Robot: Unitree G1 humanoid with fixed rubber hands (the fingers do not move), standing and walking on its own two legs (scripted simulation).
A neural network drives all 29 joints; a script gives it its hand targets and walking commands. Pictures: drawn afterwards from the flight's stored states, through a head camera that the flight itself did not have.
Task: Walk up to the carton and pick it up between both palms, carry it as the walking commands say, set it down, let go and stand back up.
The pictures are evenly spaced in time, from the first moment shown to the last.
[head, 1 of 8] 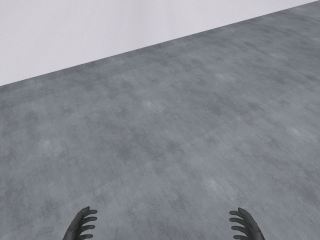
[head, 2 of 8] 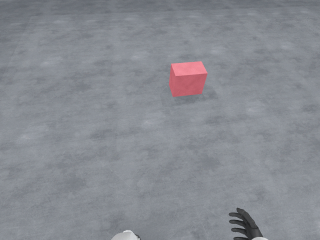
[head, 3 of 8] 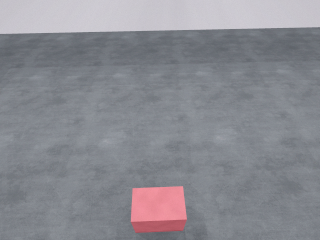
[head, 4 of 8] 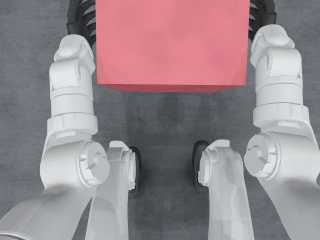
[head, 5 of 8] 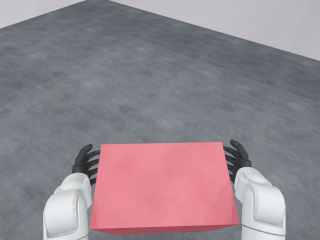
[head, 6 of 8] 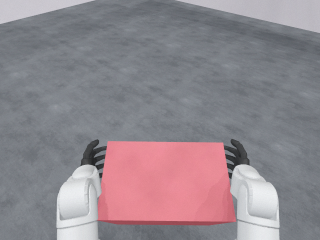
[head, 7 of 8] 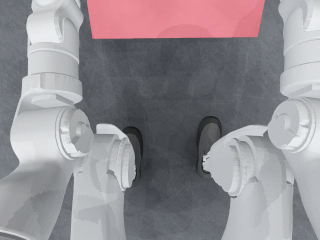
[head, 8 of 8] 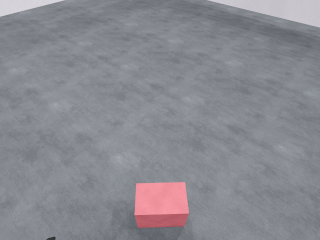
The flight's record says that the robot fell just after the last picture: no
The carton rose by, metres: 0.66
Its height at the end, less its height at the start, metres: +0.00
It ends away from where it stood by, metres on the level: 1.65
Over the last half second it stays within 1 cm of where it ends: yes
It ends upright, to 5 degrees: yes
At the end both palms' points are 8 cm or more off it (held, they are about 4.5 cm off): yes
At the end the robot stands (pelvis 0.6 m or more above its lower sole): yes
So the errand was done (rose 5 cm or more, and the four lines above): yes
